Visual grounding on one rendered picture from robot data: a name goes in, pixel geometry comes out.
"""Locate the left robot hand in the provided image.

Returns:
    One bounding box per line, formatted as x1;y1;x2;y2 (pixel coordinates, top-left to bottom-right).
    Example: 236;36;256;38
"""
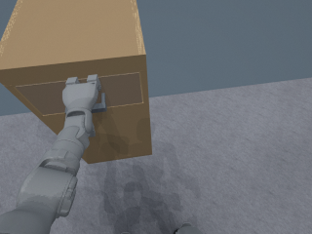
62;74;101;137

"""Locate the drawer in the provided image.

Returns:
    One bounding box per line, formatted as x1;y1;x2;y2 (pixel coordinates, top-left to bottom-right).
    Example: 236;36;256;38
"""
16;72;142;115

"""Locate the robot left upper arm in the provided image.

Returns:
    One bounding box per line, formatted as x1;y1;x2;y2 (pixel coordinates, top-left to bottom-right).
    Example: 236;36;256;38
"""
0;167;78;234

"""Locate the cabinet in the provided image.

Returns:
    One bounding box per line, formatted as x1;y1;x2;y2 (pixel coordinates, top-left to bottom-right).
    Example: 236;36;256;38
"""
0;0;152;164

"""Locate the robot left forearm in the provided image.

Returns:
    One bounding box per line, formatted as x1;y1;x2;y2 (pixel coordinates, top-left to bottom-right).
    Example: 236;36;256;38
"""
16;107;93;207

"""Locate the handle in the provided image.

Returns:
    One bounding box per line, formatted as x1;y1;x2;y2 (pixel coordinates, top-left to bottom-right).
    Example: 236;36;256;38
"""
64;93;107;114

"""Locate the robot right shin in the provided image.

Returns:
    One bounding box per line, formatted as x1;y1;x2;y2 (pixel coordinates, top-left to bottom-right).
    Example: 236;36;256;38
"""
179;222;192;229

